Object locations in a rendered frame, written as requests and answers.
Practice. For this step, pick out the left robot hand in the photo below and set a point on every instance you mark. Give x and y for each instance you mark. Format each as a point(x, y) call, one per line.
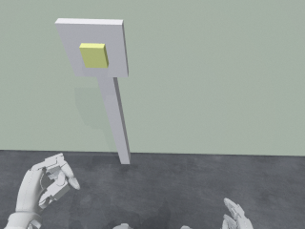
point(32, 197)

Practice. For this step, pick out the right robot hand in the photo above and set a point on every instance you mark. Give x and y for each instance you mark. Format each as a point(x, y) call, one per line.
point(237, 212)

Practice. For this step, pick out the button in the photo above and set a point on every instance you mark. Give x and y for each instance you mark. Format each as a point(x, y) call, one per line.
point(94, 55)

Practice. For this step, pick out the panel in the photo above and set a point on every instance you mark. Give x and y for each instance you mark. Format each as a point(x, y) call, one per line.
point(111, 32)

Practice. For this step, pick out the robot left forearm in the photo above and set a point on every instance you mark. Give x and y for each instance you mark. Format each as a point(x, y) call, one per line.
point(24, 220)

